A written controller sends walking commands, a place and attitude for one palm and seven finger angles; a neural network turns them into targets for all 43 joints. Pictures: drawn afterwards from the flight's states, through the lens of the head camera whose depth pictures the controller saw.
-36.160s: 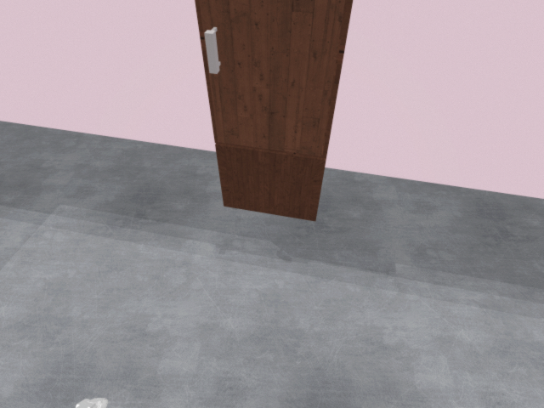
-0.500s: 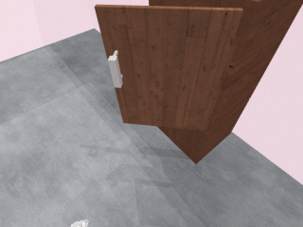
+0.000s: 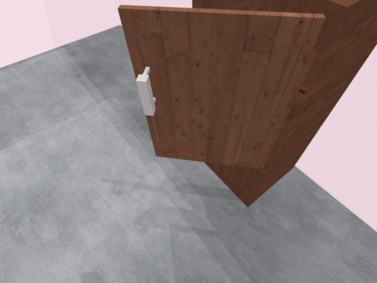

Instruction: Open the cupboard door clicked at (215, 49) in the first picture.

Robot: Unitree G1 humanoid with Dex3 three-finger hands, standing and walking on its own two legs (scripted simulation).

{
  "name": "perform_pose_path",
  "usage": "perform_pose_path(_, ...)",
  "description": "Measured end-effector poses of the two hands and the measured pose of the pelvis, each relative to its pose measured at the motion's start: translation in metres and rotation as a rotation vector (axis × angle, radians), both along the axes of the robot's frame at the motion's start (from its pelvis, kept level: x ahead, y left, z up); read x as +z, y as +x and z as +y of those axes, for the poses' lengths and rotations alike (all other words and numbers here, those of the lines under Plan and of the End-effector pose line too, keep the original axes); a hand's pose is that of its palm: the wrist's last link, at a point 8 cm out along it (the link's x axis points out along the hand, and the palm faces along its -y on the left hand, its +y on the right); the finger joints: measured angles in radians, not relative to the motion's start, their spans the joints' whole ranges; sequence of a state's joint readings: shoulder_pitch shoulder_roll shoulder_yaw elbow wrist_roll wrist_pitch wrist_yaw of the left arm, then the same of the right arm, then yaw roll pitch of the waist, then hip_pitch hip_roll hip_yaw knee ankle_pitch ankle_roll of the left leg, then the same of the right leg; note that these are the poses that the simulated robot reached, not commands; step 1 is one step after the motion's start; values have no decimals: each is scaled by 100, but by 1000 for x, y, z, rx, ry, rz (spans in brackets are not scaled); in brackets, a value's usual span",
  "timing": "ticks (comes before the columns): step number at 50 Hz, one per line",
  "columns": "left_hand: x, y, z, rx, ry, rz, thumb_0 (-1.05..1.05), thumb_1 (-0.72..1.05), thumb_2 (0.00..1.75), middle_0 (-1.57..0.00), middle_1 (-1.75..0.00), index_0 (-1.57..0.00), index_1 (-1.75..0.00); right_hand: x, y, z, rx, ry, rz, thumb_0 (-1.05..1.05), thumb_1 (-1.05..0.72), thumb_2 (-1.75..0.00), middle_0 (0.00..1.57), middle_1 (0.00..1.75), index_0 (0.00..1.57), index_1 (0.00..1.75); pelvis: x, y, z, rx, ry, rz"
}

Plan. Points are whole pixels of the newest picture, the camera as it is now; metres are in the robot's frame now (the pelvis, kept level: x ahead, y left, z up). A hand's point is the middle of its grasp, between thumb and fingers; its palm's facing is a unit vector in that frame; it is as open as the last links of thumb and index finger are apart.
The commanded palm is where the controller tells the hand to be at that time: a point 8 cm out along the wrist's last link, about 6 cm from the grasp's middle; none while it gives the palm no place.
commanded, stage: come to a stop and stand still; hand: left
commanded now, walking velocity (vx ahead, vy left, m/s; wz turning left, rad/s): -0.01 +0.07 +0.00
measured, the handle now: (148, 91) +0.58 +0.15 +0.04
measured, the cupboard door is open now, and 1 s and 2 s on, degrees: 43 43 43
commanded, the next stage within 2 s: look again from close up in 0.84 s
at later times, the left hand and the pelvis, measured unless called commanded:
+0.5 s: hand out of the picture -0.01 +0.19 -0.17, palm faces +0.04 -0.97 -0.24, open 7.3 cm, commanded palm none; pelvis -0.03 +0.01 +0.00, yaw +1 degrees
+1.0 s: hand out of the picture -0.02 +0.22 -0.17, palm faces -0.03 -0.97 -0.23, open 7.4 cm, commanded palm none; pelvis -0.03 +0.03 +0.00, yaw -1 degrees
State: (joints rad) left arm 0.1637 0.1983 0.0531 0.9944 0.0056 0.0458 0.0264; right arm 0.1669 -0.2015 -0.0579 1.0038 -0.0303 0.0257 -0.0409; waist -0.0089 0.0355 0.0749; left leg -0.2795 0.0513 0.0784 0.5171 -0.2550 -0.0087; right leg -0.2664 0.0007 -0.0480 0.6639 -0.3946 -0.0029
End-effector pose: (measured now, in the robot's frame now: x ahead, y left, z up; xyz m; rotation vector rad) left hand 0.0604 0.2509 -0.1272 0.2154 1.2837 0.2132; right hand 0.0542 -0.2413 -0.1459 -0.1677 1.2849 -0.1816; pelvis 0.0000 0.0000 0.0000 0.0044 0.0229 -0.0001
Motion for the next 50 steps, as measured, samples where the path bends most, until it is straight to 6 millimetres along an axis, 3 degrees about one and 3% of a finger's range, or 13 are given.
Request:
perform_pose_path(6, 5, -20, -20, -8, 20, 4, 0, 91, 90, -20, -29, -20, -30, -6, 1, -27, -13, 9, 15, 0, -92, -90, 20, 30, 20, 30, -1, -4, -16, 5, 17, -9)
perform_pose_path(14, 2, -52, -41, 18, -39, 42, 0, 91, 90, -20, -29, -20, -30, 6, -5, -23, 14, 24, 25, 0, -92, -90, 20, 30, 19, 30, 8, -10, -20, 5, 32, -17)
perform_pose_path(23, -15, -79, -20, 28, -46, 51, 0, 91, 90, -20, -30, -20, -30, 4, -21, 12, 39, 24, -34, 0, -91, -90, 20, 30, 19, 30, -3, -22, 3, 12, -1, -31)
perform_pose_path(26, -13, -82, -8, 16, -39, 45, 0, 91, 90, -20, -30, -20, -30, 1, -31, 28, 38, 37, -60, 0, -92, -90, 20, 30, 20, 30, -4, -27, 14, 9, -1, -42)
perform_pose_path(36, -3, -83, 21, -34, -21, 41, 0, 91, 90, -20, -29, -20, -30, -1, -70, 48, 27, 54, -9, 0, -94, -90, 20, 30, 20, 30, 1, -39, 34, -13, 7, -34)
perform_pose_path(43, -2, -84, 24, -44, -25, 65, 0, 91, 90, -20, -29, -20, -30, -1, -91, 53, 15, 61, 58, 0, -92, -90, 20, 30, 20, 30, 3, -38, 37, -18, 10, -25)
perform_pose_path(50, -6, -82, 13, -46, -50, 86, 0, 91, 90, -20, -29, -20, -30, 1, -95, 51, 2, 54, 88, 0, -91, -90, 20, 30, 20, 30, 4, -34, 34, -21, 10, -26)
